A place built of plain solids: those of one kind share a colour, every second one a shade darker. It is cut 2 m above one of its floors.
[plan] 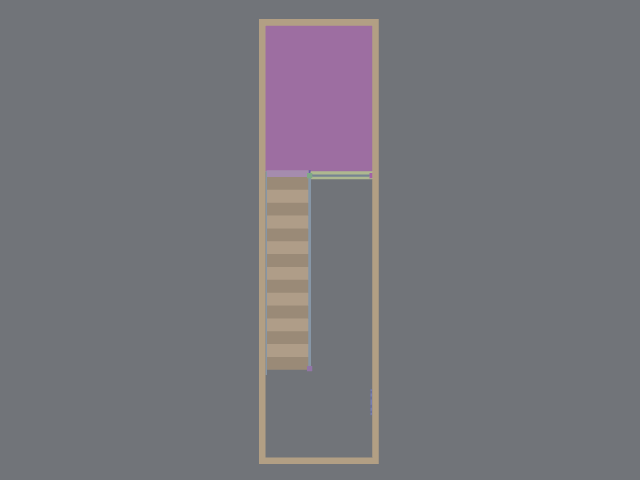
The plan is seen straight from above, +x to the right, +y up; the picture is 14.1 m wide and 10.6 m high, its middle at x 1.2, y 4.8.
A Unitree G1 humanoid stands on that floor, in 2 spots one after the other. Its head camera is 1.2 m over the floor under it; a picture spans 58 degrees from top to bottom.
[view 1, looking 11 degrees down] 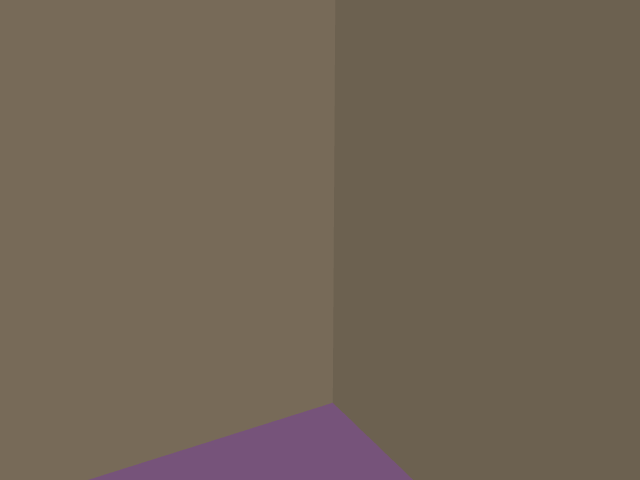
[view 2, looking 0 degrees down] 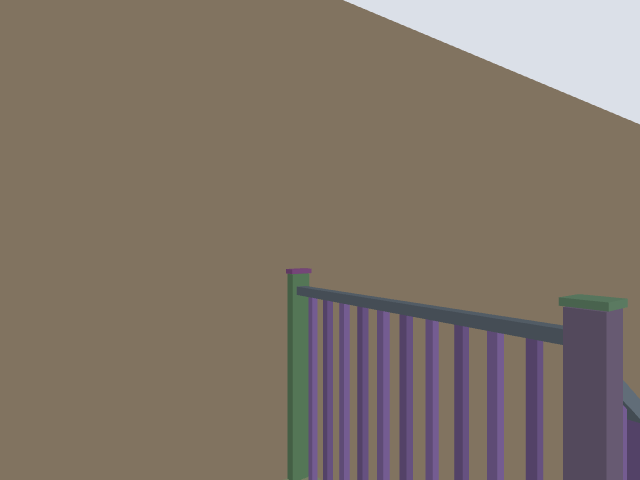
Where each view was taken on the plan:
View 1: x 1.67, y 8.53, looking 151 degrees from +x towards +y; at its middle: wall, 1.95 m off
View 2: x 0.49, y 7.42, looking -36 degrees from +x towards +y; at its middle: wall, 2.30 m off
